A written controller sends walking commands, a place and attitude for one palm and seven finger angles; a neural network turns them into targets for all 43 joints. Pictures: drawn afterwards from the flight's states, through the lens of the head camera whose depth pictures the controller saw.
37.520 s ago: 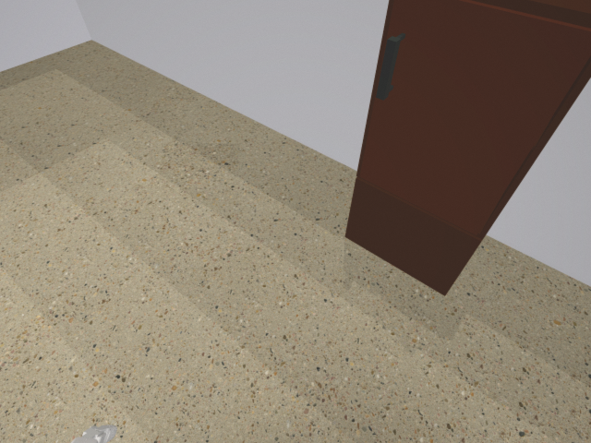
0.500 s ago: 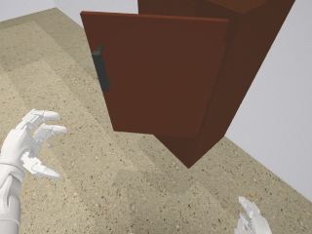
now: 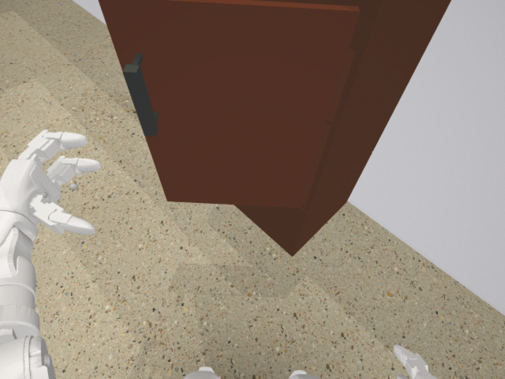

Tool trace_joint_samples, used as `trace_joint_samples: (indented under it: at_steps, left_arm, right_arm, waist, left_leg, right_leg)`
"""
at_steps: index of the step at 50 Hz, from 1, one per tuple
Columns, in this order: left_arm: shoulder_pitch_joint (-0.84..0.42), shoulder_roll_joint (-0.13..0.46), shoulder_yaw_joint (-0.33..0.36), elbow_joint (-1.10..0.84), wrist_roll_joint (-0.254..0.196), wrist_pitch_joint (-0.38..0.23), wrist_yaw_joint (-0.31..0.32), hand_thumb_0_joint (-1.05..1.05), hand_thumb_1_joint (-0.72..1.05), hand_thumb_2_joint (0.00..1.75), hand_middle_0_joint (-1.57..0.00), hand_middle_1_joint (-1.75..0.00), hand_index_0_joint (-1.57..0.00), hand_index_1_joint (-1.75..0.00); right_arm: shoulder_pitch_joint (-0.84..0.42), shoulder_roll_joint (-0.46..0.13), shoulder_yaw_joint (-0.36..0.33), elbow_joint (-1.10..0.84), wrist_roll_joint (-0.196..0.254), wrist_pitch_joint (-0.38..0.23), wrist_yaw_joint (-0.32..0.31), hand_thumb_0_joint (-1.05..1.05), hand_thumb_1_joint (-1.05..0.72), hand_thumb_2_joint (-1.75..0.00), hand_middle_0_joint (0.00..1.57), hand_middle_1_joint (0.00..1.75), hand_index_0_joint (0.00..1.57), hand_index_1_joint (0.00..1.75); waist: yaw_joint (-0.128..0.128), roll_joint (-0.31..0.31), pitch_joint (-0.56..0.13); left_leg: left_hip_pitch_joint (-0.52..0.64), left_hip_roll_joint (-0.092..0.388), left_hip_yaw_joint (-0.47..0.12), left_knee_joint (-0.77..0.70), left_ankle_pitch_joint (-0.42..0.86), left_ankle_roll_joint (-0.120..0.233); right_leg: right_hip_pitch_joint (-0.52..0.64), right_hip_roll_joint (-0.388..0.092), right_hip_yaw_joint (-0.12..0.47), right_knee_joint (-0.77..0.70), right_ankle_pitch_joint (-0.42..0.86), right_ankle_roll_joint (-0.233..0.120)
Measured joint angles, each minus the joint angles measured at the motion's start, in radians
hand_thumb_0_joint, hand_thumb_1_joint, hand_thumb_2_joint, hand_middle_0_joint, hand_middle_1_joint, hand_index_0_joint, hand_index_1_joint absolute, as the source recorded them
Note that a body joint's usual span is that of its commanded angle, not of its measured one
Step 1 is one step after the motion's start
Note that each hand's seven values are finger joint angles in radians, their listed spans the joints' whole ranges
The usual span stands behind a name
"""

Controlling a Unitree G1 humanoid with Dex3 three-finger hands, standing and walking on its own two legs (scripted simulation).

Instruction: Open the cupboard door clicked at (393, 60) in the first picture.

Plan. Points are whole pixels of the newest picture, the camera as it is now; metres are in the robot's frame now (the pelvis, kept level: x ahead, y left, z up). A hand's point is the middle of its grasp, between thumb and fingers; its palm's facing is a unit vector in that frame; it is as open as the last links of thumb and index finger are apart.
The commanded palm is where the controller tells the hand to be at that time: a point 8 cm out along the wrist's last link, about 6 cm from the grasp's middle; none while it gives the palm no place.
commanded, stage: move the hooked fingers beside the handle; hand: left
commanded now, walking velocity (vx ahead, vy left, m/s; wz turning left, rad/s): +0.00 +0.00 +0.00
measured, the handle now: (145, 96) +0.61 +0.23 +0.08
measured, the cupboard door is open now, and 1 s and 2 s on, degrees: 43 43 43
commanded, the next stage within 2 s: slide the fingers in behind the handle in 1.92 s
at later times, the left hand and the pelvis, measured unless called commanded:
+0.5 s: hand (84, 148) +0.45 +0.30 +0.09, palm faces -0.02 -1.00 -0.01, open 14.0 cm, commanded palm +0.45 +0.34 +0.09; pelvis +0.00 +0.01 -0.01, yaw -1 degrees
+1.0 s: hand (100, 112) +0.54 +0.30 +0.09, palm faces -0.01 -1.00 -0.01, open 14.0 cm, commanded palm +0.54 +0.34 +0.08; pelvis +0.01 +0.02 -0.02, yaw -2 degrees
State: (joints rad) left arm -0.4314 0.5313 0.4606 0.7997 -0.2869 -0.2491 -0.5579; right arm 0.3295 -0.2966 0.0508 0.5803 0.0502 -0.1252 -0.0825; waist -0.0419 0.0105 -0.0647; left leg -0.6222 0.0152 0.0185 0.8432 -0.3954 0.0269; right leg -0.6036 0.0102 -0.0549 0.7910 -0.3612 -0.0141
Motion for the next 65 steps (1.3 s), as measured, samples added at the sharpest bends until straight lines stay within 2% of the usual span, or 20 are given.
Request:
trace_joint_samples:
  at_steps: [11, 16, 23, 27, 47, 59, 65]
  left_arm:
    - [-0.145, 0.058, 0.019, 0.156, 0.035, -0.05, -0.011, -0.01, -0.5, 0.3, -0.3, -1.2, -0.29, -1.2]
    - [-0.209, 0.083, 0.027, 0.226, 0.055, -0.05, -0.015, -0.01, -0.5, 0.3, -0.3, -1.2, -0.3, -1.2]
    - [-0.326, 0.151, 0.042, 0.347, 0.102, -0.06, -0.004, -0.01, -0.5, 0.3, -0.3, -1.2, -0.3, -1.2]
    - [-0.392, 0.179, 0.034, 0.386, 0.114, -0.07, -0.006, -0.01, -0.5, 0.3, -0.3, -1.2, -0.29, -1.2]
    - [-0.599, 0.338, 0.074, 0.51, 0.212, -0.027, 0.026, -0.01, -0.5, 0.3, -0.3, -1.2, -0.29, -1.2]
    - [-0.727, 0.453, 0.079, 0.588, 0.26, 0.005, 0.019, -0.01, -0.5, 0.3, -0.3, -1.2, -0.3, -1.2]
    - [-0.719, 0.475, 0.099, 0.57, 0.255, 0.012, -0.001, -0.01, -0.5, 0.3, -0.3, -1.2, -0.29, -1.2]
  right_arm:
    - [0.04, -0.005, -0.006, 0.026, -0.007, 0.05, 0.007, 0.01, -0.91, -0.9, 0.21, 0.3, 0.2, 0.3]
    - [0.043, -0.003, -0.004, 0.025, -0.011, 0.075, 0.013, 0.01, -0.91, -0.9, 0.21, 0.3, 0.2, 0.3]
    - [0.04, -0.003, 0.006, 0.013, -0.018, 0.102, 0.017, 0.01, -0.91, -0.9, 0.21, 0.3, 0.2, 0.3]
    - [0.045, -0.005, 0.007, 0.019, -0.023, 0.118, 0.019, 0.01, -0.91, -0.9, 0.21, 0.3, 0.2, 0.3]
    - [0.107, -0.007, 0.026, 0.014, -0.042, 0.21, 0.027, 0.0, -0.91, -0.9, 0.21, 0.3, 0.2, 0.3]
    - [0.104, -0.009, 0.054, -0.005, -0.047, 0.232, 0.023, 0.0, -0.91, -0.9, 0.21, 0.3, 0.2, 0.3]
    - [0.109, -0.003, 0.055, -0.014, -0.049, 0.241, 0.029, 0.0, -0.91, -0.9, 0.21, 0.3, 0.2, 0.3]
  waist:
    - [-0.024, -0.006, -0.003]
    - [-0.04, -0.007, -0.012]
    - [-0.067, -0.011, -0.009]
    - [-0.078, -0.01, -0.005]
    - [-0.163, 0.003, 0.002]
    - [-0.208, 0.011, 0.012]
    - [-0.212, 0.013, 0.01]
  left_leg:
    - [-0.068, 0.002, 0.0, 0.034, -0.012, 0.007]
    - [-0.094, 0.003, 0.003, 0.045, -0.016, 0.011]
    - [-0.152, 0.007, 0.001, 0.078, -0.025, 0.015]
    - [-0.189, 0.008, -0.003, 0.097, -0.03, 0.016]
    - [-0.303, 0.027, -0.01, 0.141, -0.054, 0.019]
    - [-0.37, 0.038, -0.023, 0.174, -0.07, 0.022]
    - [-0.395, 0.041, -0.021, 0.187, -0.079, 0.026]
  right_leg:
    - [-0.062, 0.002, 0.0, 0.019, -0.003, 0.007]
    - [-0.086, 0.002, 0.004, 0.026, -0.004, 0.011]
    - [-0.14, 0.005, 0.001, 0.049, -0.007, 0.014]
    - [-0.172, 0.006, -0.002, 0.061, -0.009, 0.015]
    - [-0.273, 0.025, -0.007, 0.07, -0.012, 0.02]
    - [-0.326, 0.037, -0.018, 0.078, -0.016, 0.022]
    - [-0.35, 0.04, -0.015, 0.082, -0.019, 0.026]
